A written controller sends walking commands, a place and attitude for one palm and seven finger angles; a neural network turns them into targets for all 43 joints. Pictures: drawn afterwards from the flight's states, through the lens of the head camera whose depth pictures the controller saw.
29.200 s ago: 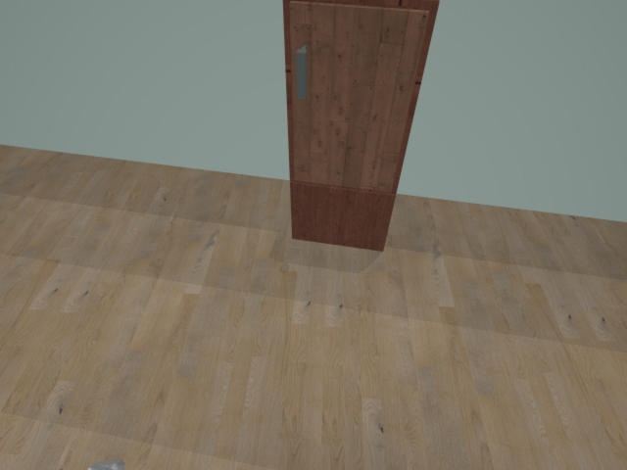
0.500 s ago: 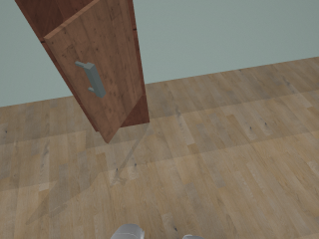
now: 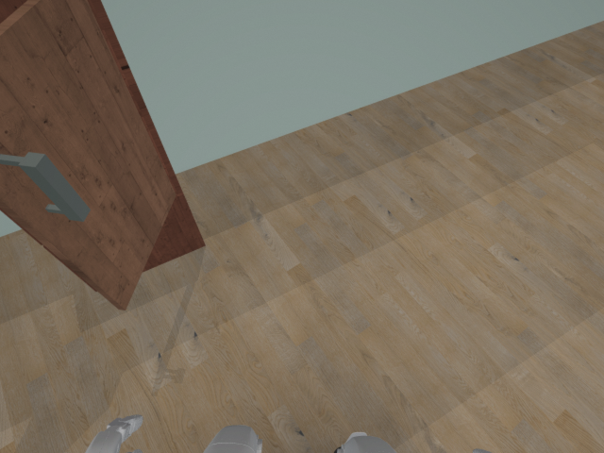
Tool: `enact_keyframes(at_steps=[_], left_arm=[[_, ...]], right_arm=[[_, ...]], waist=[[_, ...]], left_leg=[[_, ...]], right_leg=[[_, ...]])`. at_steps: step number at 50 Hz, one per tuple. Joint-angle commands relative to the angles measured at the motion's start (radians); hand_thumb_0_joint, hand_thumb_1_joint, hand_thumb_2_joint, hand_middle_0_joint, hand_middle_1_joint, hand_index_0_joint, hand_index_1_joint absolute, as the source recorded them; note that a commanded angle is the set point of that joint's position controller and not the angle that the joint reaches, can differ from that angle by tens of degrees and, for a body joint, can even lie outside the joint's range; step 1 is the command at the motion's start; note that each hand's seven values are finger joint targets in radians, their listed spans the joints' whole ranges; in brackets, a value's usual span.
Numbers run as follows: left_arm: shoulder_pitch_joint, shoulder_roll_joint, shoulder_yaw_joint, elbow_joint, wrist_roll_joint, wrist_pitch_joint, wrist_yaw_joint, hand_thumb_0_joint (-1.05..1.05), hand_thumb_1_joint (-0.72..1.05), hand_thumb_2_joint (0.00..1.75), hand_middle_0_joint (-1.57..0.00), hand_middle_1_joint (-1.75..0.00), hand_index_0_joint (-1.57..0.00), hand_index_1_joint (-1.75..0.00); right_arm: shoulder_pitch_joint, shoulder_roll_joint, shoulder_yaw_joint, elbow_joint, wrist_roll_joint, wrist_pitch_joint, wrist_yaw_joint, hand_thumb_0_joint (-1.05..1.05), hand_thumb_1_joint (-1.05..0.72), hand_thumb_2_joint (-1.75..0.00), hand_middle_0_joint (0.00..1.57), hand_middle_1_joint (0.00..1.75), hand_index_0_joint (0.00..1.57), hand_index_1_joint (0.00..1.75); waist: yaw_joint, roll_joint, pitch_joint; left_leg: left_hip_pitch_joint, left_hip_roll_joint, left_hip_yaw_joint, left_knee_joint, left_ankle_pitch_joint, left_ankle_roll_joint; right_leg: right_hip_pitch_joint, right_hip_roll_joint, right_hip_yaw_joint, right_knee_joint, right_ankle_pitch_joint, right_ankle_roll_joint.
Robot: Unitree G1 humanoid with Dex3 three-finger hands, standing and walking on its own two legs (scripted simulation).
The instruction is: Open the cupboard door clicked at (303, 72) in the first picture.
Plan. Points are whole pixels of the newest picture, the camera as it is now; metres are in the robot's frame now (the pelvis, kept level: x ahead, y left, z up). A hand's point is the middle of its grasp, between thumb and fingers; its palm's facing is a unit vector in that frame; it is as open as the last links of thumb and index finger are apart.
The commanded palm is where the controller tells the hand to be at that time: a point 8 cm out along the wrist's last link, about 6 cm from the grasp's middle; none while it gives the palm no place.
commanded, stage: walk to a spot facing it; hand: left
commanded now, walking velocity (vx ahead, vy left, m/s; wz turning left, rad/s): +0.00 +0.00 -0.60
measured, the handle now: (45, 188) +0.45 +0.43 +0.02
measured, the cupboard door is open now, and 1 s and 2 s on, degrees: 53 53 53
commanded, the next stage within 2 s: turn to face it in 1.80 s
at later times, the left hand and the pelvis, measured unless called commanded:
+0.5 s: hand (216, 400) +0.19 +0.15 -0.15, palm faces -0.32 -0.92 -0.22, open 7.4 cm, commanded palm none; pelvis +0.05 -0.02 +0.01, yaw -20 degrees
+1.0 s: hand (334, 284) +0.40 -0.03 -0.16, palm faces -0.60 -0.78 -0.18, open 7.4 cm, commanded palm none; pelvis +0.21 -0.12 +0.01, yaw -36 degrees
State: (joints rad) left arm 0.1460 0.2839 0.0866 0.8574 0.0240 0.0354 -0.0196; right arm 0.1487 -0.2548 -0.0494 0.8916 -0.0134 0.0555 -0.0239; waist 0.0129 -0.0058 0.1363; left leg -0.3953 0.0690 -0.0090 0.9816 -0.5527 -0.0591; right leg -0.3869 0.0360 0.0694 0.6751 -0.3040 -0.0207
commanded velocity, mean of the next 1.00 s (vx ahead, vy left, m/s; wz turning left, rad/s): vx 0.28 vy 0.00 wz -0.50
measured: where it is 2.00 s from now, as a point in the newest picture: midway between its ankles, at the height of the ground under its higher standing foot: (448, 330)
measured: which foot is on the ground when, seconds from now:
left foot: up 0.00-0.10, down 0.12-0.30, up 0.32-0.54, down 0.56-0.80, up 0.82-1.00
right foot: down 0.00-0.54, up 0.56-0.80, down 0.82-1.00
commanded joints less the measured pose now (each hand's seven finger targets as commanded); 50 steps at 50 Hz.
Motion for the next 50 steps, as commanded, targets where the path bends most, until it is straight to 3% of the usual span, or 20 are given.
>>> enact_keyframes(at_steps=[1,3,5,6,13,14,15,16,17,25,26,27,29,34,38,39,40,41,44,50], left_arm=[[-0.001,0.179,0.038,-0.057,0.006,-0.007,0.031,0.00,0.90,0.90,-0.20,-0.30,-0.20,-0.30],[-0.032,0.165,0.030,-0.053,-0.008,0.000,0.026,0.00,0.90,0.90,-0.20,-0.30,-0.20,-0.30],[-0.024,0.071,0.004,-0.090,-0.022,0.007,0.006,0.00,0.90,0.90,-0.20,-0.30,-0.20,-0.30],[-0.056,0.108,0.015,-0.116,-0.016,-0.001,-0.006,0.00,0.90,0.90,-0.20,-0.30,-0.20,-0.30],[-0.008,0.043,0.000,-0.054,-0.010,-0.015,-0.036,0.00,0.90,0.90,-0.20,-0.30,-0.20,-0.30],[0.082,0.084,0.015,-0.024,-0.008,-0.021,-0.032,0.00,0.90,0.90,-0.20,-0.30,-0.20,-0.30],[0.164,0.207,0.043,-0.001,0.005,-0.031,-0.014,0.00,0.90,0.90,-0.20,-0.30,-0.20,-0.30],[0.229,0.264,0.056,0.011,-0.011,-0.028,0.003,0.00,0.90,0.90,-0.20,-0.30,-0.20,-0.30],[0.170,0.289,0.055,-0.013,-0.008,-0.025,0.006,0.00,0.90,0.90,-0.20,-0.30,-0.20,-0.30],[-0.007,0.154,0.031,-0.020,0.000,-0.049,-0.003,0.00,0.90,0.90,-0.20,-0.30,-0.20,-0.30],[-0.018,0.107,0.020,-0.038,-0.004,-0.045,-0.010,0.00,0.90,0.90,-0.20,-0.30,-0.20,-0.30],[-0.042,0.030,0.003,-0.071,-0.013,-0.042,-0.020,0.00,0.90,0.90,-0.20,-0.30,-0.20,-0.30],[-0.186,0.047,0.014,-0.147,-0.003,-0.069,-0.042,0.00,0.90,0.90,-0.20,-0.30,-0.20,-0.30],[-0.150,-0.016,-0.015,-0.084,-0.001,-0.048,-0.069,0.00,0.90,0.90,-0.20,-0.30,-0.20,-0.30],[-0.001,0.022,0.000,-0.014,0.001,-0.049,-0.061,0.00,0.90,0.90,-0.20,-0.30,-0.20,-0.30],[0.141,0.086,0.020,0.032,0.005,-0.054,-0.048,0.00,0.90,0.90,-0.20,-0.30,-0.20,-0.30],[0.303,0.214,0.055,0.065,0.011,-0.062,-0.025,0.00,0.90,0.90,-0.20,-0.30,-0.20,-0.30],[0.336,0.263,0.064,0.079,-0.014,-0.057,-0.011,0.00,0.90,0.90,-0.20,-0.30,-0.20,-0.30],[0.060,0.150,0.026,0.005,0.001,-0.062,0.012,0.00,0.90,0.90,-0.20,-0.30,-0.20,-0.30],[-0.049,0.071,0.009,0.014,-0.002,-0.065,-0.012,0.00,0.90,0.90,-0.20,-0.30,-0.20,-0.30]], right_arm=[[0.049,-0.065,-0.019,-0.085,0.013,-0.050,-0.008,0.00,-0.90,-0.90,0.20,0.30,0.20,0.30],[0.156,-0.067,-0.017,-0.036,0.012,-0.055,-0.016,0.00,-0.90,-0.90,0.20,0.30,0.20,0.30],[0.155,-0.230,-0.044,-0.058,-0.018,-0.069,-0.022,0.00,-0.90,-0.90,0.20,0.30,0.20,0.30],[0.144,-0.254,-0.044,-0.082,-0.023,-0.070,-0.029,0.00,-0.90,-0.90,0.20,0.30,0.20,0.30],[0.147,-0.217,-0.037,-0.051,-0.025,-0.064,-0.011,0.00,-0.90,-0.90,0.20,0.30,0.20,0.30],[0.118,-0.201,-0.038,-0.064,-0.015,-0.062,-0.005,0.00,-0.90,-0.90,0.20,0.30,0.20,0.30],[0.071,-0.118,-0.025,-0.109,0.000,-0.060,0.008,0.00,-0.90,-0.90,0.20,0.30,0.20,0.30],[-0.039,-0.118,-0.017,-0.153,-0.002,-0.057,0.009,0.00,-0.90,-0.90,0.20,0.30,0.20,0.30],[-0.031,-0.112,-0.017,-0.174,0.004,-0.069,0.024,0.00,-0.90,-0.90,0.20,0.30,0.20,0.30],[0.162,-0.059,-0.025,-0.047,-0.006,-0.093,0.024,0.00,-0.90,-0.90,0.20,0.30,0.20,0.30],[0.241,-0.110,-0.034,-0.019,-0.010,-0.102,0.010,0.00,-0.90,-0.90,0.20,0.30,0.20,0.30],[0.344,-0.218,-0.057,0.001,-0.033,-0.111,0.000,0.00,-0.90,-0.90,0.20,0.30,0.20,0.30],[0.381,-0.276,-0.063,-0.015,-0.036,-0.124,-0.006,0.00,-0.90,-0.90,0.20,0.30,0.20,0.30],[0.237,-0.153,-0.023,-0.006,-0.035,-0.131,0.004,0.00,-0.90,-0.90,0.20,0.30,0.20,0.30],[0.216,-0.174,-0.028,0.007,-0.026,-0.114,0.009,0.00,-0.90,-0.90,0.20,0.30,0.20,0.30],[0.181,-0.149,-0.019,-0.005,-0.015,-0.113,0.015,0.00,-0.90,-0.90,0.20,0.30,0.20,0.30],[0.112,-0.062,0.000,-0.059,0.004,-0.115,0.028,0.00,-0.90,-0.90,0.20,0.30,0.20,0.30],[0.018,-0.073,-0.005,-0.095,0.005,-0.114,0.022,0.00,-0.90,-0.90,0.20,0.30,0.20,0.30],[0.057,-0.082,-0.024,-0.045,-0.012,-0.102,0.026,0.00,-0.90,-0.90,0.20,0.30,0.20,0.30],[0.365,-0.057,-0.021,0.088,-0.023,-0.117,0.025,0.00,-0.90,-0.90,0.20,0.30,0.20,0.30]], waist=[[-0.023,-0.180,-0.225],[-0.072,-0.082,-0.242],[-0.057,0.355,-0.182],[-0.063,0.215,-0.167],[-0.023,0.188,-0.236],[0.027,0.087,-0.238],[0.067,-0.259,-0.210],[0.142,-0.295,-0.164],[0.094,-0.239,-0.118],[-0.074,-0.100,-0.149],[-0.104,0.019,-0.166],[-0.158,0.327,-0.159],[-0.165,0.076,-0.100],[-0.066,0.243,-0.114],[0.010,0.100,-0.203],[0.087,-0.010,-0.231],[0.162,-0.294,-0.275],[0.188,-0.261,-0.236],[0.023,-0.225,-0.123],[-0.133,0.087,-0.145]], left_leg=[[0.029,-0.019,0.011,-0.200,0.047,0.010],[0.259,-0.040,0.047,-0.492,0.290,0.009],[0.336,0.390,-0.406,-0.756,0.366,0.188],[0.217,0.449,-0.418,-0.728,0.426,0.280],[0.251,0.214,0.075,-0.435,0.643,0.097],[0.085,0.170,0.114,-0.319,0.419,0.058],[-0.229,0.033,0.227,-0.056,0.050,-0.011],[-0.328,0.019,0.079,0.104,-0.140,-0.008],[-0.300,0.058,-0.002,0.139,-0.087,0.002],[0.276,-0.045,0.131,-0.462,0.262,-0.004],[0.447,0.024,0.058,-0.560,0.192,0.019],[0.546,0.307,-0.332,-0.719,-0.066,0.124],[0.416,0.519,-0.569,-0.826,-0.054,0.306],[0.320,0.247,0.070,-0.693,0.518,0.131],[0.164,0.211,0.179,-0.476,0.518,0.085],[-0.017,0.157,0.232,-0.272,0.481,0.048],[-0.322,0.018,0.291,0.074,0.131,0.000],[-0.425,0.032,0.102,0.254,-0.110,0.007],[-0.268,0.120,-0.014,0.164,0.044,0.004],[0.377,0.036,0.123,-0.495,0.251,0.000]], right_leg=[[0.156,-0.238,0.346,-0.216,0.513,-0.173],[0.041,-0.170,0.292,-0.152,0.393,-0.089],[-0.226,0.032,0.002,0.225,-0.266,0.047],[-0.189,-0.031,0.005,0.370,-0.283,0.059],[0.147,0.009,-0.205,-0.082,-0.074,0.027],[0.340,-0.017,-0.147,-0.218,0.002,0.002],[0.510,-0.294,0.301,-0.376,-0.003,-0.113],[0.421,-0.439,0.515,-0.447,-0.025,-0.232],[0.269,-0.442,0.567,-0.462,-0.312,-0.275],[-0.043,-0.157,0.244,-0.287,-0.157,-0.123],[-0.186,-0.091,0.188,-0.163,-0.208,-0.076],[-0.400,0.051,0.024,0.164,-0.296,-0.008],[-0.476,-0.085,-0.005,0.457,-0.253,0.013],[-0.214,-0.110,-0.149,0.168,-0.069,0.029],[0.248,-0.004,-0.250,-0.077,0.048,-0.007],[0.495,-0.054,-0.154,-0.131,-0.019,-0.051],[0.675,-0.346,0.315,-0.302,-0.118,-0.180],[0.594,-0.480,0.536,-0.444,-0.136,-0.267],[0.188,-0.372,0.330,-0.432,-0.201,-0.208],[-0.154,-0.129,0.027,-0.125,-0.183,-0.081]])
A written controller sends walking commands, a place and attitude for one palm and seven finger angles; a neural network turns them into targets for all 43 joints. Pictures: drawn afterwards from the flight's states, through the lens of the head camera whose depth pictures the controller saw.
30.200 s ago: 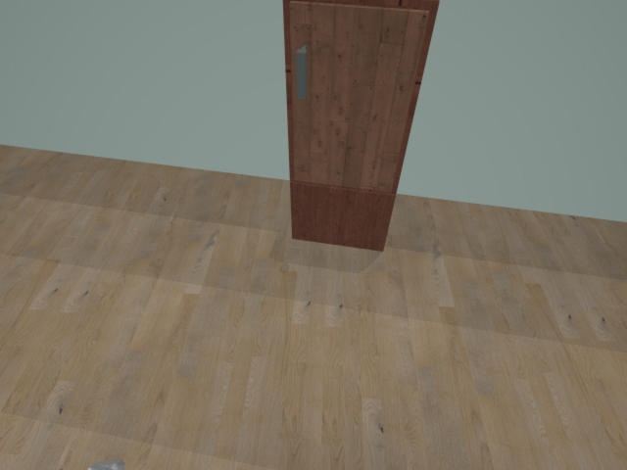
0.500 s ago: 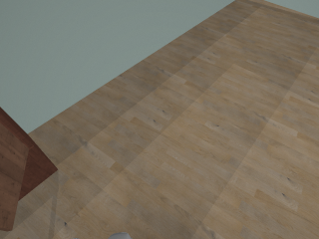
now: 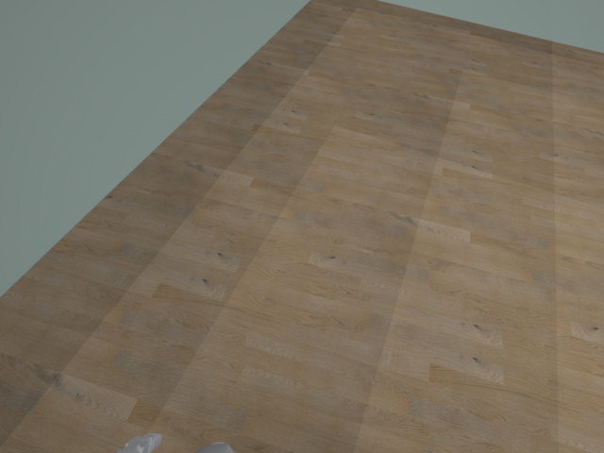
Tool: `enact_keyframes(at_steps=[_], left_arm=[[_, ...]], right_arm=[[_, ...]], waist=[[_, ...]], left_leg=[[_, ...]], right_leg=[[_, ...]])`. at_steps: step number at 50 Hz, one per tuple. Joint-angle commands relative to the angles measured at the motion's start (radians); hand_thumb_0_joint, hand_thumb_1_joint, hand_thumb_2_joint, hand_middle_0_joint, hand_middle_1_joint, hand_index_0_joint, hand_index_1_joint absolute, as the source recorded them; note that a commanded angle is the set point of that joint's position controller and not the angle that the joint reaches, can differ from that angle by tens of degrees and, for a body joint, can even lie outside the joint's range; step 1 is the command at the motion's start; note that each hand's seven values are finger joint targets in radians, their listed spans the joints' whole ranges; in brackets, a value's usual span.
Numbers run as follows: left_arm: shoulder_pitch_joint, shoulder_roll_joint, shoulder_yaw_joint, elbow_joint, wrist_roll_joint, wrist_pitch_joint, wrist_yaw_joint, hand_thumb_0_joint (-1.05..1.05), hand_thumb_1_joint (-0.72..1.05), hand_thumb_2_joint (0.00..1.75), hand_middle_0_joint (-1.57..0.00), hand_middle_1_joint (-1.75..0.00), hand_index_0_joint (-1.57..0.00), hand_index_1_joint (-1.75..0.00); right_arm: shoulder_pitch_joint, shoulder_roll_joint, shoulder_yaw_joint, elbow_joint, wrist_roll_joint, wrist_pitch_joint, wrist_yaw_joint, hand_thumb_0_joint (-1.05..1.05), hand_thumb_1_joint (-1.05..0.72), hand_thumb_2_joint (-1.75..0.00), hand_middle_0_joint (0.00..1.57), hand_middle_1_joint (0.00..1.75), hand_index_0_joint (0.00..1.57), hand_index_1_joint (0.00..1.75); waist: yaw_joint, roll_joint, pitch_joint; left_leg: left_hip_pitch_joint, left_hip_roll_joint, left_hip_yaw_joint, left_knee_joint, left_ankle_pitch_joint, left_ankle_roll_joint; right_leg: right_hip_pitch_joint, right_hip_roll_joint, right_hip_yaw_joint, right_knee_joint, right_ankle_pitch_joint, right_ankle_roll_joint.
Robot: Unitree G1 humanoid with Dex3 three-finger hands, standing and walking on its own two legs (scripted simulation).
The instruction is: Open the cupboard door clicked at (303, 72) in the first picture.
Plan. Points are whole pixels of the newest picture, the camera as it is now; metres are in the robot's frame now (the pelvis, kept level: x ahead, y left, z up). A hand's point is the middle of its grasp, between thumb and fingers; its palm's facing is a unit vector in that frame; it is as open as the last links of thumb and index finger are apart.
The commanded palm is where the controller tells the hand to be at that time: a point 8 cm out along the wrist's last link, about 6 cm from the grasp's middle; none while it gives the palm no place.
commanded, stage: walk to a spot facing it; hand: left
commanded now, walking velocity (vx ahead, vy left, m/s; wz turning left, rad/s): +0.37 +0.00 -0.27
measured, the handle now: out of the picture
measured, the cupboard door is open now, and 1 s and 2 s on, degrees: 53 53 53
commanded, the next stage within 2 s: turn to face it in 0.80 s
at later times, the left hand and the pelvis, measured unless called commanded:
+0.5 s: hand (209, 355) +0.29 +0.16 -0.17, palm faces -0.09 -0.98 -0.18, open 7.3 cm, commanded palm none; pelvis +0.24 -0.03 +0.00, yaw -8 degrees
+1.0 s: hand (261, 251) +0.51 +0.08 -0.18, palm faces -0.13 -0.97 -0.18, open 7.2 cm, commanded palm none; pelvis +0.47 -0.10 +0.00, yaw -11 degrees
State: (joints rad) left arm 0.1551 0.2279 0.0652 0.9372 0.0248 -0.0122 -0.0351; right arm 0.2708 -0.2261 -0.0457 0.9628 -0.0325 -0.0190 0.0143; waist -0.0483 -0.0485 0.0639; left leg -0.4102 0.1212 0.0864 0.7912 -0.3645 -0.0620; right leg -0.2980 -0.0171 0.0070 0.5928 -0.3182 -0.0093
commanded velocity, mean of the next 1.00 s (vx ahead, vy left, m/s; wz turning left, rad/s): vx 0.30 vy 0.00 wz -0.06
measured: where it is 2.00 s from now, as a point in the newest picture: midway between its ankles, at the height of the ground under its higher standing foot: (346, 313)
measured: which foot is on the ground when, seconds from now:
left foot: up 0.00-0.02, down 0.04-0.26, up 0.28-0.50, down 0.52-0.72, up 0.74-0.96, down 0.98-1.00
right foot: down 0.00-0.02, up 0.04-0.24, down 0.26-0.50, up 0.52-0.72, down 0.74-0.98, up 1.00-1.00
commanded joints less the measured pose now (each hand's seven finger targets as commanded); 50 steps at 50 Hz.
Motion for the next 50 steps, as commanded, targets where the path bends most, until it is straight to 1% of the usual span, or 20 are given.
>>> enact_keyframes(at_steps=[1,3,7,11,12,13,14,17,23,25,26,30,34,35,36,37,42,47,49,50], left_arm=[[-0.065,0.050,0.014,-0.094,-0.009,-0.013,-0.004,0.00,0.90,0.90,-0.20,-0.30,-0.20,-0.30],[-0.200,0.050,0.016,-0.169,-0.003,-0.043,-0.013,0.00,0.90,0.90,-0.20,-0.30,-0.20,-0.30],[-0.181,0.003,-0.008,-0.114,0.000,-0.039,-0.032,0.00,0.90,0.90,-0.20,-0.30,-0.20,-0.30],[0.074,0.048,0.010,-0.009,-0.004,-0.039,-0.030,0.00,0.90,0.90,-0.20,-0.30,-0.20,-0.30],[0.213,0.119,0.035,0.028,0.000,-0.043,-0.015,0.00,0.90,0.90,-0.20,-0.30,-0.20,-0.30],[0.357,0.242,0.073,0.066,0.000,-0.038,0.003,0.00,0.90,0.90,-0.20,-0.30,-0.20,-0.30],[0.348,0.258,0.071,0.069,-0.017,-0.028,0.012,0.00,0.90,0.90,-0.20,-0.30,-0.20,-0.30],[0.165,0.117,0.035,0.032,-0.002,-0.039,0.041,0.00,0.90,0.90,-0.20,-0.30,-0.20,-0.30],[0.082,0.111,0.039,0.043,-0.012,-0.050,0.018,0.00,0.90,0.90,-0.20,-0.30,-0.20,-0.30],[0.062,0.013,0.010,0.002,-0.011,-0.045,0.010,0.00,0.90,0.90,-0.20,-0.30,-0.20,-0.30],[-0.026,0.035,0.015,-0.048,-0.010,-0.052,0.007,0.00,0.90,0.90,-0.20,-0.30,-0.20,-0.30],[-0.072,0.016,0.014,-0.037,0.002,-0.040,-0.012,0.00,0.90,0.90,-0.20,-0.30,-0.20,-0.30],[0.116,0.019,0.012,0.049,-0.004,-0.039,-0.025,0.00,0.90,0.90,-0.20,-0.30,-0.20,-0.30],[0.206,0.074,0.029,0.075,-0.002,-0.044,-0.013,0.00,0.90,0.90,-0.20,-0.30,-0.20,-0.30],[0.307,0.188,0.055,0.099,0.005,-0.045,0.002,0.00,0.90,0.90,-0.20,-0.30,-0.20,-0.30],[0.364,0.231,0.062,0.105,-0.006,-0.038,0.013,0.00,0.90,0.90,-0.20,-0.30,-0.20,-0.30],[0.218,0.092,0.027,0.090,0.005,-0.064,0.046,0.00,0.90,0.90,-0.20,-0.30,-0.20,-0.30],[0.148,0.104,0.025,0.097,-0.015,-0.065,0.039,0.00,0.90,0.90,-0.20,-0.30,-0.20,-0.30],[0.155,0.025,-0.004,0.053,-0.024,-0.056,0.040,0.00,0.90,0.90,-0.20,-0.30,-0.20,-0.30],[0.067,0.031,-0.017,0.006,-0.017,-0.048,0.050,0.00,0.90,0.90,-0.20,-0.30,-0.20,-0.30]], right_arm=[[0.351,-0.192,-0.049,0.034,-0.021,-0.053,-0.022,0.00,-0.90,-0.90,0.20,0.30,0.20,0.30],[0.351,-0.258,-0.058,0.005,-0.025,-0.055,-0.032,0.00,-0.90,-0.90,0.20,0.30,0.20,0.30],[0.215,-0.148,-0.026,0.005,-0.024,-0.071,-0.034,0.00,-0.90,-0.90,0.20,0.30,0.20,0.30],[0.166,-0.146,-0.028,0.019,0.001,-0.054,-0.025,0.00,-0.90,-0.90,0.20,0.30,0.20,0.30],[0.123,-0.114,-0.019,-0.002,0.014,-0.053,-0.018,0.00,-0.90,-0.90,0.20,0.30,0.20,0.30],[0.051,-0.040,-0.005,-0.057,0.027,-0.054,-0.012,0.00,-0.90,-0.90,0.20,0.30,0.20,0.30],[-0.048,-0.062,-0.015,-0.085,0.020,-0.049,-0.012,0.00,-0.90,-0.90,0.20,0.30,0.20,0.30],[-0.078,-0.034,-0.023,-0.056,0.007,-0.038,-0.011,0.00,-0.90,-0.90,0.20,0.30,0.20,0.30],[0.132,-0.007,-0.023,0.050,-0.004,-0.043,0.004,0.00,-0.90,-0.90,0.20,0.30,0.20,0.30],[0.348,-0.186,-0.064,0.090,-0.022,-0.054,-0.017,0.00,-0.90,-0.90,0.20,0.30,0.20,0.30],[0.390,-0.210,-0.068,0.084,-0.021,-0.045,-0.031,0.00,-0.90,-0.90,0.20,0.30,0.20,0.30],[0.140,-0.128,-0.038,0.034,-0.017,-0.060,-0.030,0.00,-0.90,-0.90,0.20,0.30,0.20,0.30],[0.068,-0.144,-0.040,0.034,-0.005,-0.045,-0.020,0.00,-0.90,-0.90,0.20,0.30,0.20,0.30],[0.034,-0.118,-0.037,0.025,0.002,-0.040,-0.014,0.00,-0.90,-0.90,0.20,0.30,0.20,0.30],[-0.008,-0.046,-0.019,-0.010,0.015,-0.036,-0.003,0.00,-0.90,-0.90,0.20,0.30,0.20,0.30],[-0.091,-0.045,-0.016,-0.053,0.014,-0.033,0.002,0.00,-0.90,-0.90,0.20,0.30,0.20,0.30],[-0.133,0.016,-0.016,-0.026,0.009,-0.032,0.004,0.00,-0.90,-0.90,0.20,0.30,0.20,0.30],[0.084,-0.002,-0.013,0.063,0.003,-0.039,0.004,0.00,-0.90,-0.90,0.20,0.30,0.20,0.30],[0.293,-0.167,-0.042,0.104,-0.006,-0.046,-0.022,0.00,-0.90,-0.90,0.20,0.30,0.20,0.30],[0.307,-0.195,-0.046,0.097,-0.005,-0.030,-0.030,0.00,-0.90,-0.90,0.20,0.30,0.20,0.30]], waist=[[-0.118,0.419,-0.070],[-0.116,0.187,0.000],[-0.029,0.280,-0.024],[0.075,0.121,-0.178],[0.154,-0.029,-0.209],[0.215,-0.324,-0.228],[0.231,-0.212,-0.126],[0.101,-0.176,0.003],[-0.025,0.069,-0.047],[-0.112,0.412,-0.110],[-0.134,0.280,-0.101],[-0.009,0.299,0.046],[0.072,0.098,-0.118],[0.119,-0.020,-0.112],[0.178,-0.290,-0.093],[0.219,-0.293,-0.081],[0.097,-0.125,-0.015],[-0.016,0.028,-0.106],[-0.074,0.337,-0.259],[-0.093,0.215,-0.194]], left_leg=[[0.455,0.224,-0.353,-0.491,-0.151,0.100],[0.386,0.450,-0.664,-0.616,-0.176,0.299],[0.395,0.220,-0.098,-0.462,0.513,0.144],[0.219,0.106,0.092,-0.229,0.470,0.077],[-0.016,0.060,0.137,-0.030,0.317,0.046],[-0.284,-0.063,0.157,0.257,-0.174,0.012],[-0.393,-0.025,0.003,0.404,-0.288,0.023],[-0.278,0.072,-0.091,0.297,-0.160,0.019],[0.311,-0.053,0.105,-0.283,0.186,0.013],[0.522,0.299,-0.412,-0.494,-0.066,0.176],[0.528,0.403,-0.587,-0.577,-0.118,0.276],[0.273,0.288,-0.259,-0.573,0.099,0.192],[0.141,0.126,0.015,-0.375,0.053,0.103],[0.002,0.053,0.076,-0.228,-0.029,0.065],[-0.226,-0.064,0.158,0.031,-0.183,0.025],[-0.310,-0.056,0.050,0.236,-0.290,0.038],[-0.229,0.033,-0.029,0.113,-0.111,0.018],[0.250,-0.082,0.104,-0.339,0.303,0.044],[0.582,0.280,-0.356,-0.354,0.822,0.271],[0.496,0.335,-0.451,-0.376,0.887,0.328]], right_leg=[[-0.417,0.054,-0.033,0.294,-0.234,-0.028],[-0.561,-0.043,0.036,0.578,-0.228,-0.024],[-0.398,-0.076,-0.058,0.317,-0.111,-0.005],[0.205,0.066,-0.189,-0.045,0.124,-0.041],[0.460,-0.076,0.007,-0.086,0.039,-0.100],[0.597,-0.354,0.441,-0.262,0.027,-0.224],[0.508,-0.419,0.532,-0.345,-0.010,-0.291],[0.206,-0.337,0.285,-0.303,0.244,-0.227],[-0.077,-0.137,0.046,-0.182,0.014,-0.110],[-0.356,0.033,-0.114,0.344,-0.159,-0.022],[-0.444,0.008,-0.032,0.528,-0.245,-0.024],[-0.408,-0.125,0.001,0.441,-0.109,-0.002],[0.140,0.010,-0.182,-0.028,0.083,0.005],[0.286,-0.043,-0.081,-0.122,0.009,-0.023],[0.399,-0.264,0.271,-0.280,-0.161,-0.118],[0.391,-0.402,0.503,-0.430,-0.252,-0.211],[0.260,-0.320,0.137,-0.291,0.495,-0.174],[0.157,-0.169,-0.096,-0.053,0.598,-0.053],[-0.170,-0.005,-0.173,0.413,-0.122,0.040],[-0.216,0.009,-0.078,0.552,-0.331,0.033]])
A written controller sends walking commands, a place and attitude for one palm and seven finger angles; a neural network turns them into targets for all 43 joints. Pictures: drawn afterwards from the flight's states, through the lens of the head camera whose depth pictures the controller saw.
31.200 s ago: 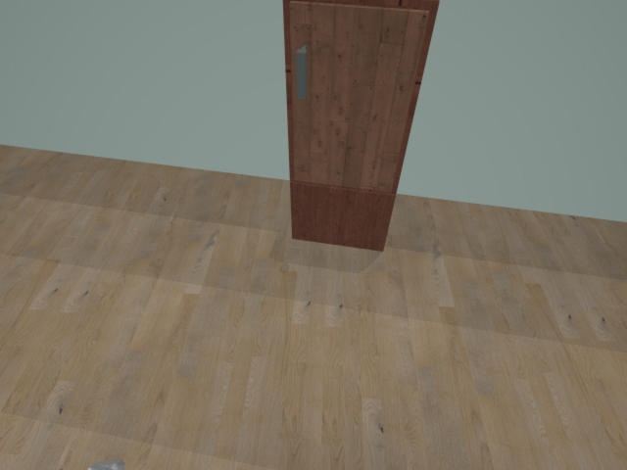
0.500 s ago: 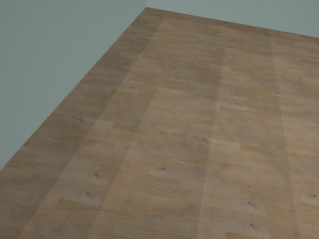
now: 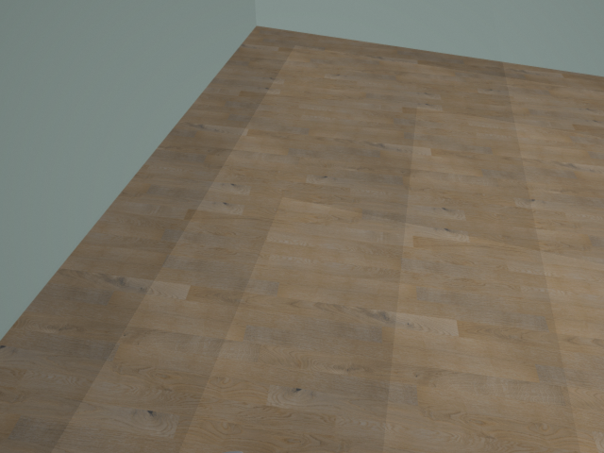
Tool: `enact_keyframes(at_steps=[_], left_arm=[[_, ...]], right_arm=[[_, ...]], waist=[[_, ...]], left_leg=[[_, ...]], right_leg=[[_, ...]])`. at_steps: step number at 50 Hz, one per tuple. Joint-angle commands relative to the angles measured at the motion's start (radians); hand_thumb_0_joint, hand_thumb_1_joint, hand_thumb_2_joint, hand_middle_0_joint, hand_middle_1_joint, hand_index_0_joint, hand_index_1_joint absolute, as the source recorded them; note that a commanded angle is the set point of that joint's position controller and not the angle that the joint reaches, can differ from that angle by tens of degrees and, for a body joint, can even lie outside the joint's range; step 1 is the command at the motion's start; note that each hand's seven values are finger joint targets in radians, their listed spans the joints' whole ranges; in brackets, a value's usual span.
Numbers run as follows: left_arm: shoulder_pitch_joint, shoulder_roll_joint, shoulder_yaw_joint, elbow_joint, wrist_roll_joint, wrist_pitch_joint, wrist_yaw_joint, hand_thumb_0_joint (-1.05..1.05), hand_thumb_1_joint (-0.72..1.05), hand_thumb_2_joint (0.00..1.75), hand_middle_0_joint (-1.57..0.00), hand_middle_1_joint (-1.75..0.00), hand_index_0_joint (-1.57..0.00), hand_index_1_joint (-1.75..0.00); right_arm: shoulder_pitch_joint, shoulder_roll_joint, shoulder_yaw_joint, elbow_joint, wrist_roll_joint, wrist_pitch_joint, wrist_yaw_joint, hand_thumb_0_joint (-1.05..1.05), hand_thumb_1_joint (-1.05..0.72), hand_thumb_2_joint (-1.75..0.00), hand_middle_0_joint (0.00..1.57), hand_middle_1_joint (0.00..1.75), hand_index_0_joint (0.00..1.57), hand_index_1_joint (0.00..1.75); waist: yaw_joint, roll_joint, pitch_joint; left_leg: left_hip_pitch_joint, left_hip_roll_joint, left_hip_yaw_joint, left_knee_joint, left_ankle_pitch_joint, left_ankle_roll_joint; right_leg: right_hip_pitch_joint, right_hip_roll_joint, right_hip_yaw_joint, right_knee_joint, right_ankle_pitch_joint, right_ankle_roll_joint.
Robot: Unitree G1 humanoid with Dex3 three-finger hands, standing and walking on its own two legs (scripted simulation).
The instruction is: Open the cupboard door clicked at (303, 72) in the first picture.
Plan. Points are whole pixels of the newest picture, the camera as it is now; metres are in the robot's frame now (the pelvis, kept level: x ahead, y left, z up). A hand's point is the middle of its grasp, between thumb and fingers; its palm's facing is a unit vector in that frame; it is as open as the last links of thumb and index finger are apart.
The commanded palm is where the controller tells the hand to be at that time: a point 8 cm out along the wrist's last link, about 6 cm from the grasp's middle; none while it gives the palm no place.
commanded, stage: turn to face it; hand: left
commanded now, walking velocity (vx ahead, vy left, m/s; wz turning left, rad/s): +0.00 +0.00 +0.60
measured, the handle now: out of the picture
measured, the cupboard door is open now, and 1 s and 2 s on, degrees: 53 53 53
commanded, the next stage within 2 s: none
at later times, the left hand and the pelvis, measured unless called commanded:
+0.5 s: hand out of the picture +0.11 +0.19 -0.17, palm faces +0.33 -0.91 -0.23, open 7.3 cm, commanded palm none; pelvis +0.12 -0.02 +0.00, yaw +19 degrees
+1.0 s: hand out of the picture +0.10 +0.14 -0.16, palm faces +0.61 -0.76 -0.21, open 7.4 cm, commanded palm none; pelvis +0.17 -0.06 +0.00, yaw +38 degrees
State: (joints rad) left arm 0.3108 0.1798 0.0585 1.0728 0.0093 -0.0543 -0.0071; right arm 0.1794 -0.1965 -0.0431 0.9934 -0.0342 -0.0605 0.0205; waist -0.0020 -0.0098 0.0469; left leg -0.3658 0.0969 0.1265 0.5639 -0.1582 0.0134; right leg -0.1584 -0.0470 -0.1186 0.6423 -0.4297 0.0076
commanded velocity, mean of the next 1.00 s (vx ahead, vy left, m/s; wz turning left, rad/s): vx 0.00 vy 0.00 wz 0.60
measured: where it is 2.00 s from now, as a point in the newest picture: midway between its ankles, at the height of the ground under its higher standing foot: outside the picture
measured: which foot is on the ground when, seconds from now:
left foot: down 0.00-0.18, up 0.20-0.44, down 0.46-0.74, up 0.76-0.98, down 1.00-1.00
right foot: up 0.00-0.18, down 0.20-0.46, up 0.48-0.72, down 0.74-1.00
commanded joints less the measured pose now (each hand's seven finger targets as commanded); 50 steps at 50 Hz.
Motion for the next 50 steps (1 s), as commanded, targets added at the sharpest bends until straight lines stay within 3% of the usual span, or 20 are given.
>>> enact_keyframes(at_steps=[1,3,7,8,9,10,16,19,21,22,23,25,28,35,37,38,41,46,48,50], left_arm=[[-0.152,0.066,-0.004,-0.151,0.000,0.000,0.022,0.00,0.90,0.90,-0.20,-0.30,-0.20,-0.30],[-0.164,0.080,0.004,-0.145,-0.003,0.019,0.012,0.00,0.90,0.90,-0.20,-0.30,-0.20,-0.30],[0.016,0.095,0.023,-0.092,-0.002,0.039,-0.003,0.00,0.90,0.90,-0.20,-0.30,-0.20,-0.30],[0.045,0.149,0.036,-0.091,0.009,0.036,0.006,0.00,0.90,0.90,-0.20,-0.30,-0.20,-0.30],[0.048,0.248,0.057,-0.103,0.017,0.036,0.016,0.00,0.90,0.90,-0.20,-0.30,-0.20,-0.30],[0.010,0.263,0.053,-0.137,0.014,0.047,0.017,0.00,0.90,0.90,-0.20,-0.30,-0.20,-0.30],[-0.011,0.185,0.038,-0.140,0.018,0.023,0.034,0.00,0.90,0.90,-0.20,-0.30,-0.20,-0.30],[-0.026,0.217,0.046,-0.154,0.013,0.020,0.031,0.00,0.90,0.90,-0.20,-0.30,-0.20,-0.30],[-0.073,0.231,0.047,-0.181,0.002,0.022,0.027,0.00,0.90,0.90,-0.20,-0.30,-0.20,-0.30],[-0.093,0.203,0.043,-0.211,-0.004,0.027,0.023,0.00,0.90,0.90,-0.20,-0.30,-0.20,-0.30],[-0.130,0.127,0.022,-0.264,-0.012,0.034,0.021,0.00,0.90,0.90,-0.20,-0.30,-0.20,-0.30],[-0.222,0.138,0.019,-0.319,0.002,0.058,0.038,0.00,0.90,0.90,-0.20,-0.30,-0.20,-0.30],[-0.178,0.143,0.029,-0.269,0.001,0.084,0.021,0.00,0.90,0.90,-0.20,-0.30,-0.20,-0.30],[-0.027,0.180,0.040,-0.249,0.006,0.073,0.012,0.00,0.90,0.90,-0.20,-0.30,-0.20,-0.30],[-0.016,0.331,0.063,-0.266,0.026,0.060,0.028,0.00,0.90,0.90,-0.20,-0.30,-0.20,-0.30],[-0.054,0.325,0.053,-0.284,0.018,0.061,0.028,0.00,0.90,0.90,-0.20,-0.30,-0.20,-0.30],[-0.159,0.219,0.034,-0.304,0.021,0.059,0.038,0.00,0.90,0.90,-0.20,-0.30,-0.20,-0.30],[-0.040,0.263,0.048,-0.245,0.016,0.045,0.032,0.00,0.90,0.90,-0.20,-0.30,-0.20,-0.30],[-0.075,0.260,0.052,-0.250,0.002,0.051,0.026,0.00,0.90,0.90,-0.20,-0.30,-0.20,-0.30],[-0.134,0.154,0.020,-0.320,-0.003,0.065,0.020,0.00,0.90,0.90,-0.20,-0.30,-0.20,-0.30]], right_arm=[[0.337,-0.225,-0.045,0.056,-0.003,0.009,-0.048,0.00,-0.90,-0.90,0.20,0.30,0.20,0.30],[0.208,-0.173,-0.025,0.017,0.000,0.014,-0.053,0.00,-0.90,-0.90,0.20,0.30,0.20,0.30],[-0.007,-0.195,-0.038,-0.059,0.012,0.048,-0.052,0.00,-0.90,-0.90,0.20,0.30,0.20,0.30],[-0.032,-0.153,-0.036,-0.081,0.021,0.058,-0.044,0.00,-0.90,-0.90,0.20,0.30,0.20,0.30],[-0.043,-0.088,-0.029,-0.109,0.022,0.067,-0.029,0.00,-0.90,-0.90,0.20,0.30,0.20,0.30],[-0.059,-0.117,-0.039,-0.123,0.017,0.078,-0.019,0.00,-0.90,-0.90,0.20,0.30,0.20,0.30],[-0.090,-0.024,-0.016,-0.106,0.018,0.079,-0.002,0.00,-0.90,-0.90,0.20,0.30,0.20,0.30],[-0.052,-0.039,-0.015,-0.112,0.019,0.075,-0.001,0.00,-0.90,-0.90,0.20,0.30,0.20,0.30],[0.045,-0.093,-0.030,-0.102,0.011,0.073,-0.002,0.00,-0.90,-0.90,0.20,0.30,0.20,0.30],[0.124,-0.176,-0.050,-0.093,0.002,0.067,-0.005,0.00,-0.90,-0.90,0.20,0.30,0.20,0.30],[0.203,-0.293,-0.076,-0.089,0.002,0.065,-0.011,0.00,-0.90,-0.90,0.20,0.30,0.20,0.30],[0.191,-0.305,-0.076,-0.102,0.008,0.067,-0.031,0.00,-0.90,-0.90,0.20,0.30,0.20,0.30],[0.025,-0.247,-0.056,-0.140,0.004,0.071,-0.039,0.00,-0.90,-0.90,0.20,0.30,0.20,0.30],[-0.107,-0.258,-0.077,-0.192,0.011,0.098,-0.024,0.00,-0.90,-0.90,0.20,0.30,0.20,0.30],[-0.108,-0.139,-0.060,-0.236,0.022,0.104,-0.008,0.00,-0.90,-0.90,0.20,0.30,0.20,0.30],[-0.089,-0.162,-0.062,-0.239,0.015,0.106,-0.001,0.00,-0.90,-0.90,0.20,0.30,0.20,0.30],[-0.073,-0.129,-0.056,-0.199,0.016,0.113,0.004,0.00,-0.90,-0.90,0.20,0.30,0.20,0.30],[-0.092,-0.091,-0.030,-0.193,0.027,0.093,0.008,0.00,-0.90,-0.90,0.20,0.30,0.20,0.30],[-0.001,-0.132,-0.039,-0.171,0.024,0.087,0.006,0.00,-0.90,-0.90,0.20,0.30,0.20,0.30],[0.123,-0.309,-0.083,-0.159,0.011,0.082,-0.005,0.00,-0.90,-0.90,0.20,0.30,0.20,0.30]], waist=[[-0.110,0.198,-0.067],[-0.059,0.290,-0.033],[0.058,0.119,-0.113],[0.072,-0.073,-0.074],[0.084,-0.383,-0.031],[0.088,-0.280,-0.024],[0.051,-0.197,-0.042],[0.024,-0.178,-0.110],[-0.042,-0.159,-0.159],[-0.085,0.021,-0.218],[-0.121,0.334,-0.241],[-0.102,0.135,-0.164],[-0.025,0.223,-0.089],[0.055,0.126,-0.078],[0.078,-0.343,-0.053],[0.057,-0.277,-0.056],[-0.007,-0.283,-0.032],[0.034,-0.167,-0.116],[-0.021,-0.118,-0.148],[-0.088,0.329,-0.163]], left_leg=[[0.391,0.357,-0.489,-0.144,0.772,0.255],[0.249,0.277,-0.391,-0.161,0.681,0.197],[-0.021,0.104,-0.252,-0.072,0.158,0.073],[-0.162,0.005,-0.178,0.021,-0.124,0.007],[-0.257,-0.100,-0.040,0.264,-0.378,-0.060],[-0.198,-0.061,-0.093,0.452,-0.461,-0.050],[-0.203,-0.044,-0.003,0.276,-0.342,-0.077],[-0.072,-0.105,0.060,0.078,-0.197,-0.063],[0.149,-0.104,0.059,-0.078,0.021,-0.033],[0.371,0.048,-0.113,-0.094,0.349,0.038],[0.484,0.357,-0.506,-0.123,0.845,0.230],[0.403,0.357,-0.500,-0.100,0.749,0.265],[0.214,0.198,-0.332,-0.150,0.489,0.155],[-0.081,0.059,-0.321,-0.082,-0.049,0.055],[-0.236,-0.150,-0.109,0.385,-0.455,-0.060],[-0.189,-0.095,-0.159,0.559,-0.451,-0.040],[-0.171,-0.042,-0.118,0.565,-0.375,-0.066],[-0.030,-0.099,-0.005,0.094,-0.270,-0.071],[0.174,-0.085,-0.030,-0.110,-0.035,-0.046],[0.415,0.338,-0.541,-0.181,0.621,0.196]], right_leg=[[-0.464,0.000,0.076,0.532,-0.209,0.028],[-0.380,-0.051,0.101,0.403,-0.177,0.042],[0.037,0.024,0.005,-0.074,0.157,0.051],[0.105,-0.090,0.129,-0.269,0.121,0.029],[0.072,-0.371,0.423,-0.455,0.066,-0.073],[-0.040,-0.456,0.446,-0.483,0.035,-0.157],[0.196,-0.299,0.053,-0.182,1.052,-0.097],[0.218,-0.281,-0.012,-0.073,1.156,-0.065],[0.099,-0.261,-0.065,0.078,1.051,-0.010],[-0.117,-0.202,-0.087,0.256,0.714,0.042],[-0.387,-0.061,-0.049,0.526,-0.203,0.099],[-0.487,-0.066,0.102,0.597,-0.210,0.096],[-0.358,-0.055,0.104,0.457,-0.079,0.093],[0.026,0.019,0.045,-0.109,0.144,0.066],[0.001,-0.420,0.514,-0.465,0.027,-0.104],[-0.105,-0.440,0.482,-0.443,0.012,-0.166],[-0.074,-0.303,0.211,-0.314,0.408,-0.126],[0.126,-0.296,0.104,-0.124,0.827,-0.094],[0.007,-0.272,0.028,-0.004,0.697,-0.018],[-0.436,-0.078,-0.010,0.390,-0.224,0.108]])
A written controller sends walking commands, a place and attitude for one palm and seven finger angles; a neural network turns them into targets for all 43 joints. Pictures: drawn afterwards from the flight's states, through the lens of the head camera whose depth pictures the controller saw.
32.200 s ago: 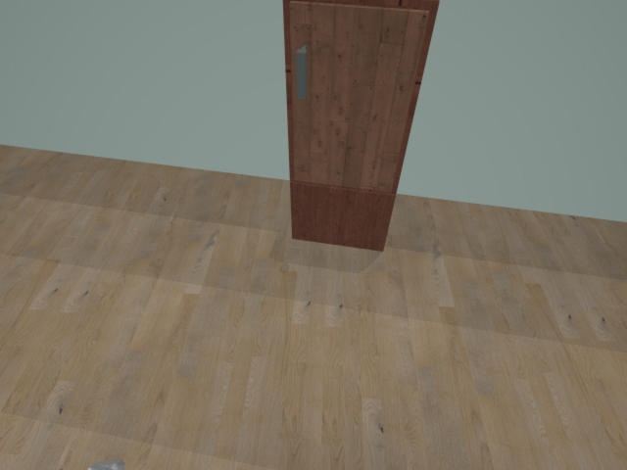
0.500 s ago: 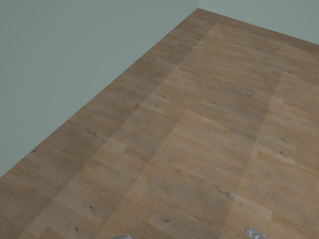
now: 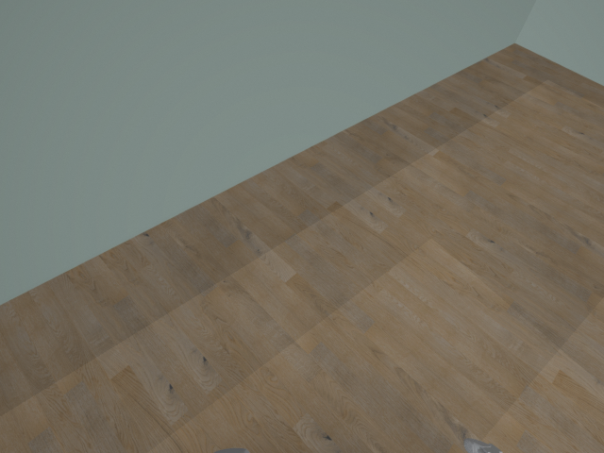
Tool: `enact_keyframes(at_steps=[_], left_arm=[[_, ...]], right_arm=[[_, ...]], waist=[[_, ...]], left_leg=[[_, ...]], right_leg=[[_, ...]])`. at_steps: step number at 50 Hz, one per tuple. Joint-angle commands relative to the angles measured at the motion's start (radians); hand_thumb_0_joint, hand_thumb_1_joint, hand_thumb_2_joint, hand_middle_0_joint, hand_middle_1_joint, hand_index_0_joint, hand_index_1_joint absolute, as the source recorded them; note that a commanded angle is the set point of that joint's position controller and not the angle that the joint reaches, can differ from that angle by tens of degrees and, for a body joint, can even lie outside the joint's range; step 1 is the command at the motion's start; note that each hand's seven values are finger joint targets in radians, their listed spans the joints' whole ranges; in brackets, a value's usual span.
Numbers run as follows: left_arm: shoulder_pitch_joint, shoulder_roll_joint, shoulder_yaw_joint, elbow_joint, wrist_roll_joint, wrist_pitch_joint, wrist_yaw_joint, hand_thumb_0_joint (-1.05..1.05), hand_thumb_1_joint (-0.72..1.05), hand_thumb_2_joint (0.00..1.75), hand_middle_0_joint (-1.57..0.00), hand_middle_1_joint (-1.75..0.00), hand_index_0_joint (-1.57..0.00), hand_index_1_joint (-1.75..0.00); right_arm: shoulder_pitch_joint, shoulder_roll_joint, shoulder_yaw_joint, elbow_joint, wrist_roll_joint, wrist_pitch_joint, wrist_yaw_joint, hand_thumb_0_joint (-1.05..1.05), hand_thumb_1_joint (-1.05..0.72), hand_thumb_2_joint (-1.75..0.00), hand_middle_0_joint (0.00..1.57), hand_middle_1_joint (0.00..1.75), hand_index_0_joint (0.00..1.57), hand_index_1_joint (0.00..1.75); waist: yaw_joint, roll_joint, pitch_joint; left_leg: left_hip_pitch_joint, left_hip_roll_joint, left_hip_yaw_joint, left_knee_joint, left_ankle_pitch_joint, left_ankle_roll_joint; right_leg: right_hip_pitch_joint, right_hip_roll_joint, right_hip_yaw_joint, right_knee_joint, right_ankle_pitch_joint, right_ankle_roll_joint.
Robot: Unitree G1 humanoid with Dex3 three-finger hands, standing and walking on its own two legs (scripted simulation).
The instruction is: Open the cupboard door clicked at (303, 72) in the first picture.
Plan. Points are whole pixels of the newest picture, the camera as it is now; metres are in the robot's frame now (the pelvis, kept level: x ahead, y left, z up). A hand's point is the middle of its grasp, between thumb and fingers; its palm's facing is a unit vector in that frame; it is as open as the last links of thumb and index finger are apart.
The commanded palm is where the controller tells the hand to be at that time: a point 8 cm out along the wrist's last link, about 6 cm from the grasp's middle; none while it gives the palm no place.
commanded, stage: turn to face it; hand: left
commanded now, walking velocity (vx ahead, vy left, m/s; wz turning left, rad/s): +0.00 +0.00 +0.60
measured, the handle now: out of the picture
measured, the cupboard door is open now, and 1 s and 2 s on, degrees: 53 53 53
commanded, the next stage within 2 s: none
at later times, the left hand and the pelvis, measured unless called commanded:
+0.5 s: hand out of the picture +0.00 +0.16 -0.15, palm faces +0.32 -0.92 -0.23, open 7.4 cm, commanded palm none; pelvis +0.00 -0.05 +0.01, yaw +18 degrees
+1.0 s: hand out of the picture -0.05 +0.14 -0.15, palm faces +0.58 -0.77 -0.26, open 7.4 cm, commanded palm none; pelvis +0.00 -0.08 +0.01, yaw +37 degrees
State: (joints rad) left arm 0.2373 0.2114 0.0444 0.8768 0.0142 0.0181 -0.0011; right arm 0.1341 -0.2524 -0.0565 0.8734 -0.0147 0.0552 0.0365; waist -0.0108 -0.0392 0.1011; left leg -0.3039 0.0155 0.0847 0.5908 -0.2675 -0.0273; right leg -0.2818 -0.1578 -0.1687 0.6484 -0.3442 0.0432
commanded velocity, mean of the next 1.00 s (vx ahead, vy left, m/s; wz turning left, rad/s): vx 0.00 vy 0.00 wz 0.60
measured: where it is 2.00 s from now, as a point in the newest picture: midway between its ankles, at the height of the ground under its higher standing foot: outside the picture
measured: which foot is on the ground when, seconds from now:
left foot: down 0.00-0.26, up 0.28-0.54, down 0.56-0.82, up 0.84-1.00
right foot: down 0.00-0.00, up 0.02-0.24, down 0.26-0.56, up 0.58-0.80, down 0.82-1.00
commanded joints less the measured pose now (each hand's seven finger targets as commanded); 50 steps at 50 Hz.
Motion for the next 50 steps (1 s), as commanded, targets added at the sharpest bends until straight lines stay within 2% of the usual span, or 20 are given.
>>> enact_keyframes(at_steps=[1,4,8,11,13,15,18,22,25,26,28,29,33,39,40,41,42,44,46,50], left_arm=[[-0.105,0.146,0.039,-0.153,0.000,0.001,0.019,0.00,0.90,0.90,-0.20,-0.30,-0.20,-0.30],[-0.113,0.133,0.043,-0.101,-0.004,0.010,0.016,0.00,0.90,0.90,-0.20,-0.30,-0.20,-0.30],[-0.075,0.114,0.042,-0.079,-0.009,0.014,0.008,0.00,0.90,0.90,-0.20,-0.30,-0.20,-0.30],[0.064,0.140,0.055,-0.045,-0.004,0.004,0.011,0.00,0.90,0.90,-0.20,-0.30,-0.20,-0.30],[0.065,0.285,0.075,-0.068,0.017,-0.007,0.025,0.00,0.90,0.90,-0.20,-0.30,-0.20,-0.30],[-0.041,0.219,0.067,-0.102,0.010,-0.010,0.034,0.00,0.90,0.90,-0.20,-0.30,-0.20,-0.30],[-0.070,0.171,0.046,-0.103,0.013,-0.018,0.031,0.00,0.90,0.90,-0.20,-0.30,-0.20,-0.30],[0.017,0.222,0.061,-0.063,0.016,-0.023,0.030,0.00,0.90,0.90,-0.20,-0.30,-0.20,-0.30],[0.010,0.226,0.066,-0.046,0.006,-0.018,0.020,0.00,0.90,0.90,-0.20,-0.30,-0.20,-0.30],[-0.009,0.215,0.066,-0.056,-0.002,-0.013,0.018,0.00,0.90,0.90,-0.20,-0.30,-0.20,-0.30],[-0.092,0.122,0.038,-0.132,-0.004,-0.001,0.012,0.00,0.90,0.90,-0.20,-0.30,-0.20,-0.30],[-0.134,0.146,0.044,-0.147,0.004,0.007,0.016,0.00,0.90,0.90,-0.20,-0.30,-0.20,-0.30],[-0.110,0.125,0.044,-0.086,-0.004,0.013,0.008,0.00,0.90,0.90,-0.20,-0.30,-0.20,-0.30],[0.022,0.134,0.053,-0.052,-0.008,0.001,0.011,0.00,0.90,0.90,-0.20,-0.30,-0.20,-0.30],[0.056,0.200,0.066,-0.052,0.005,-0.008,0.020,0.00,0.90,0.90,-0.20,-0.30,-0.20,-0.30],[0.055,0.278,0.080,-0.055,0.017,-0.013,0.026,0.00,0.90,0.90,-0.20,-0.30,-0.20,-0.30],[0.016,0.281,0.068,-0.077,0.008,-0.007,0.023,0.00,0.90,0.90,-0.20,-0.30,-0.20,-0.30],[-0.058,0.200,0.054,-0.092,0.006,-0.015,0.031,0.00,0.90,0.90,-0.20,-0.30,-0.20,-0.30],[-0.075,0.179,0.048,-0.096,0.012,-0.015,0.032,0.00,0.90,0.90,-0.20,-0.30,-0.20,-0.30],[0.005,0.226,0.061,-0.057,0.015,-0.021,0.027,0.00,0.90,0.90,-0.20,-0.30,-0.20,-0.30]], right_arm=[[0.201,-0.284,-0.071,-0.025,-0.015,-0.027,-0.028,0.00,-0.90,-0.90,0.20,0.30,0.20,0.30],[0.075,-0.204,-0.053,-0.045,-0.014,-0.039,-0.050,0.00,-0.90,-0.90,0.20,0.30,0.20,0.30],[0.015,-0.207,-0.058,-0.057,-0.018,-0.029,-0.048,0.00,-0.90,-0.90,0.20,0.30,0.20,0.30],[-0.070,-0.188,-0.062,-0.082,-0.009,-0.011,-0.043,0.00,-0.90,-0.90,0.20,0.30,0.20,0.30],[-0.070,-0.085,-0.049,-0.125,0.002,-0.009,-0.026,0.00,-0.90,-0.90,0.20,0.30,0.20,0.30],[-0.042,-0.095,-0.060,-0.102,-0.006,0.001,-0.019,0.00,-0.90,-0.90,0.20,0.30,0.20,0.30],[-0.039,-0.063,-0.042,-0.074,-0.002,0.006,-0.007,0.00,-0.90,-0.90,0.20,0.30,0.20,0.30],[-0.072,-0.028,-0.024,-0.079,0.007,-0.007,-0.004,0.00,-0.90,-0.90,0.20,0.30,0.20,0.30],[-0.010,-0.047,-0.026,-0.061,0.007,-0.015,-0.008,0.00,-0.90,-0.90,0.20,0.30,0.20,0.30],[0.042,-0.083,-0.035,-0.050,0.006,-0.021,-0.010,0.00,-0.90,-0.90,0.20,0.30,0.20,0.30],[0.165,-0.265,-0.076,-0.035,-0.012,-0.026,-0.027,0.00,-0.90,-0.90,0.20,0.30,0.20,0.30],[0.182,-0.271,-0.075,-0.024,-0.017,-0.026,-0.034,0.00,-0.90,-0.90,0.20,0.30,0.20,0.30],[0.035,-0.190,-0.053,-0.048,-0.016,-0.038,-0.053,0.00,-0.90,-0.90,0.20,0.30,0.20,0.30],[-0.041,-0.186,-0.061,-0.068,-0.008,-0.017,-0.047,0.00,-0.90,-0.90,0.20,0.30,0.20,0.30],[-0.049,-0.135,-0.057,-0.082,0.002,-0.013,-0.040,0.00,-0.90,-0.90,0.20,0.30,0.20,0.30],[-0.042,-0.076,-0.048,-0.104,0.004,-0.013,-0.031,0.00,-0.90,-0.90,0.20,0.30,0.20,0.30],[-0.039,-0.102,-0.050,-0.108,-0.005,-0.010,-0.021,0.00,-0.90,-0.90,0.20,0.30,0.20,0.30],[-0.038,-0.100,-0.057,-0.075,-0.007,0.001,-0.018,0.00,-0.90,-0.90,0.20,0.30,0.20,0.30],[-0.048,-0.063,-0.042,-0.069,-0.001,0.004,-0.009,0.00,-0.90,-0.90,0.20,0.30,0.20,0.30],[-0.074,-0.030,-0.026,-0.073,0.009,-0.009,-0.004,0.00,-0.90,-0.90,0.20,0.30,0.20,0.30]], waist=[[-0.095,0.219,-0.198],[-0.031,0.266,-0.152],[-0.004,0.225,-0.147],[0.069,0.130,-0.114],[0.089,-0.325,-0.092],[0.023,-0.224,-0.106],[0.007,-0.198,-0.086],[0.052,-0.139,-0.136],[0.022,-0.137,-0.150],[-0.011,-0.072,-0.175],[-0.087,0.339,-0.180],[-0.091,0.219,-0.175],[-0.013,0.237,-0.136],[0.053,0.165,-0.142],[0.072,-0.016,-0.123],[0.078,-0.286,-0.105],[0.063,-0.225,-0.104],[0.017,-0.243,-0.075],[0.011,-0.203,-0.074],[0.049,-0.153,-0.125]], left_leg=[[0.257,0.439,-0.492,-0.191,0.543,0.287],[0.174,0.267,-0.370,-0.183,0.539,0.206],[0.050,0.209,-0.330,-0.199,0.303,0.166],[-0.169,0.131,-0.316,-0.116,-0.009,0.101],[-0.311,-0.069,-0.100,0.388,-0.336,-0.011],[-0.272,-0.003,-0.126,0.621,-0.262,-0.001],[-0.197,0.024,-0.066,0.491,-0.225,-0.031],[-0.113,-0.007,0.004,0.185,-0.235,-0.032],[0.043,-0.020,0.016,-0.055,-0.062,-0.016],[0.160,0.018,-0.032,-0.156,0.062,0.007],[0.318,0.431,-0.541,-0.239,0.595,0.262],[0.236,0.413,-0.521,-0.229,0.428,0.286],[0.140,0.230,-0.347,-0.202,0.449,0.187],[-0.088,0.136,-0.356,-0.126,0.152,0.116],[-0.223,0.040,-0.276,0.006,-0.036,0.056],[-0.317,-0.086,-0.103,0.262,-0.290,-0.014],[-0.250,-0.035,-0.134,0.464,-0.322,0.000],[-0.276,0.009,-0.130,0.621,-0.238,-0.011],[-0.205,0.020,-0.077,0.481,-0.240,-0.028],[-0.105,-0.014,0.008,0.171,-0.212,-0.030]], right_leg=[[-0.302,0.038,0.134,0.481,-0.306,0.054],[-0.283,0.053,0.168,0.462,-0.164,0.050],[-0.089,0.105,0.127,0.209,-0.138,0.033],[0.162,0.120,0.120,-0.143,0.027,0.016],[0.118,-0.314,0.589,-0.501,-0.153,-0.163],[0.029,-0.256,0.477,-0.427,-0.051,-0.189],[0.046,-0.171,0.220,-0.332,0.298,-0.159],[0.188,-0.198,0.191,-0.243,0.510,-0.163],[0.133,-0.173,0.122,-0.140,0.475,-0.094],[0.051,-0.160,0.081,-0.056,0.405,-0.048],[-0.339,0.039,0.052,0.346,-0.325,0.065],[-0.323,0.040,0.134,0.440,-0.286,0.046],[-0.234,0.069,0.156,0.364,-0.133,0.044],[0.150,0.136,0.119,-0.136,0.052,0.018],[0.236,-0.006,0.279,-0.326,-0.021,-0.022],[0.224,-0.269,0.543,-0.451,-0.046,-0.137],[0.085,-0.312,0.518,-0.454,-0.069,-0.201],[0.060,-0.211,0.386,-0.383,0.096,-0.183],[0.067,-0.173,0.234,-0.330,0.314,-0.166],[0.179,-0.187,0.181,-0.232,0.510,-0.153]])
